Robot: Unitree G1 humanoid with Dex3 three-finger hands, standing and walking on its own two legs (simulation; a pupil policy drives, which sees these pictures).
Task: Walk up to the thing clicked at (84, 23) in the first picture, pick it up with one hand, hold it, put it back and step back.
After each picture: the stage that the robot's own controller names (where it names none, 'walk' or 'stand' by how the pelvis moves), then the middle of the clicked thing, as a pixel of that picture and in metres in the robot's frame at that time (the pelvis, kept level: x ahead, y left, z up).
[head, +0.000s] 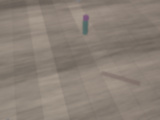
stand; (85, 25) +1.61 -0.01 -0.66
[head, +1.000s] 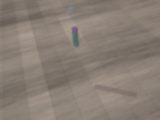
walk; (75, 37) +1.48 +0.20 -0.63
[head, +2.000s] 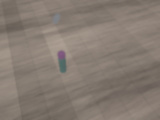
walk; (62, 62) +0.99 +0.26 -0.64
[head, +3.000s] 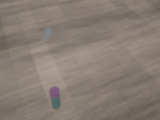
walk; (55, 98) +0.60 +0.18 -0.64
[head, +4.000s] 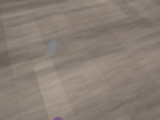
stand; out of the picture +0.39 +0.16 -0.63
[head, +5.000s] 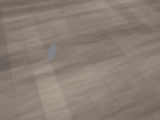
stand; out of the picture +0.37 +0.17 -0.66
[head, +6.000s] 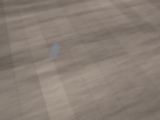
stand; out of the picture +0.38 +0.15 -0.66
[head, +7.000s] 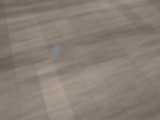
stand; out of the picture +0.38 +0.15 -0.66
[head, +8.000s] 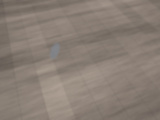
stand; out of the picture +0.37 +0.15 -0.66
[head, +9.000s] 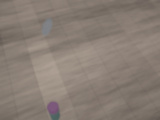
go down; (54, 112) +0.40 +0.16 -0.62
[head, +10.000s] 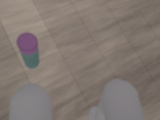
go down; (30, 53) +0.47 +0.18 -0.25
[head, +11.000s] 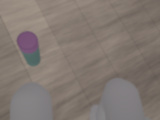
close in; (31, 51) +0.47 +0.18 -0.26
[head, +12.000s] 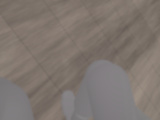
close in; out of the picture +0.46 +0.23 -0.17
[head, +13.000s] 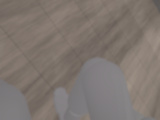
close; out of the picture +0.46 +0.24 -0.17
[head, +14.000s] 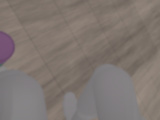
lift; out of the picture +0.37 +0.21 -0.16
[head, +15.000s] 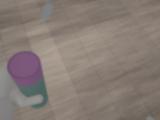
lift; (32, 85) +0.31 +0.16 +0.03
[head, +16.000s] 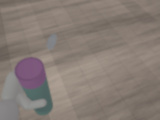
hold; (38, 91) +0.30 +0.15 +0.04
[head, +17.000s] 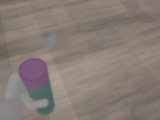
hold; (40, 91) +0.30 +0.15 +0.03
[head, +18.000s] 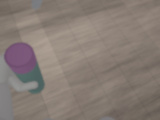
crouch; (29, 73) +0.37 +0.17 -0.02
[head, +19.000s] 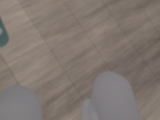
lower; out of the picture +0.51 +0.22 -0.05
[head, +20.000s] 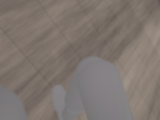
lower; out of the picture +0.47 +0.26 -0.17
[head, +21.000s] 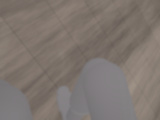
lower; out of the picture +0.46 +0.25 -0.17
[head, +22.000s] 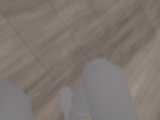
lower; out of the picture +0.44 +0.24 -0.18
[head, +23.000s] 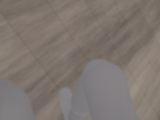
lower; out of the picture +0.45 +0.24 -0.17
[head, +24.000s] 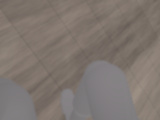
open; out of the picture +0.45 +0.22 -0.18
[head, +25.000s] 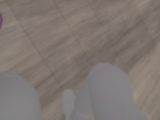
stand; out of the picture +0.44 +0.22 -0.18
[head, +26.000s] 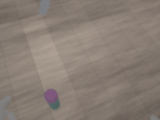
stand; (53, 100) +0.40 +0.16 -0.51
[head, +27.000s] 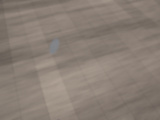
stand; out of the picture +0.38 +0.15 -0.60
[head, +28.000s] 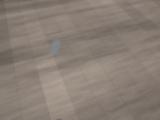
stand; out of the picture +0.38 +0.14 -0.60
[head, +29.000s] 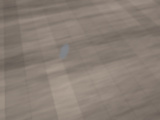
stand; out of the picture +0.39 +0.13 -0.65
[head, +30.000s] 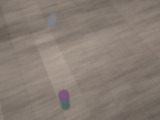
walk; (64, 100) +0.47 +0.12 -0.63
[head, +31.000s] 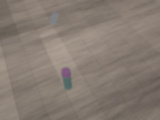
walk; (67, 79) +0.71 +0.15 -0.64
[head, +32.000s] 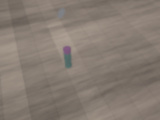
stand; (67, 57) +1.02 +0.19 -0.63
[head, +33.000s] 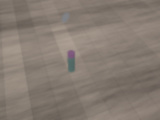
stand; (71, 61) +1.03 +0.13 -0.65
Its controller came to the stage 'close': yes
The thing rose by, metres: 0.69
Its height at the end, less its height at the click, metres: +0.00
